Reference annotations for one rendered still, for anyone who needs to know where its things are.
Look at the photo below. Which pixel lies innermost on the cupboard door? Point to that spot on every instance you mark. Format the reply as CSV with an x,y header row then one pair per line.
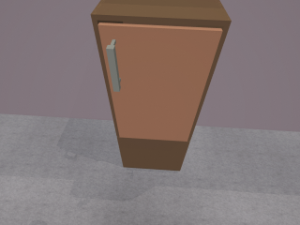
x,y
163,71

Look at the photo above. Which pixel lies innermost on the handle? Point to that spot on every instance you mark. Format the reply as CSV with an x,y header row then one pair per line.
x,y
113,66

